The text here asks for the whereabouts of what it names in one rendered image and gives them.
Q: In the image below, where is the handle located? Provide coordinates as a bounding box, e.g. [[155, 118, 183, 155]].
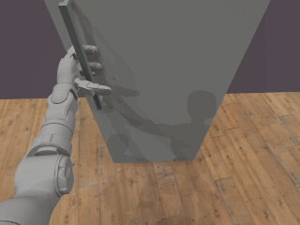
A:
[[58, 0, 103, 110]]

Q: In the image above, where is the fridge door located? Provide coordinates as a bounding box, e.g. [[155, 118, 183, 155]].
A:
[[44, 0, 271, 163]]

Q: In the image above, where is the robot left forearm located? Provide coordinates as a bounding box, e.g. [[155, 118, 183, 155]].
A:
[[13, 83, 79, 195]]

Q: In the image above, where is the robot left hand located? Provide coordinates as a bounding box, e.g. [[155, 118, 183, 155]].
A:
[[56, 45, 113, 97]]

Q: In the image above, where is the left robot upper arm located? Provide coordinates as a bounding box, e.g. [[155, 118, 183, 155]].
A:
[[0, 154, 74, 225]]

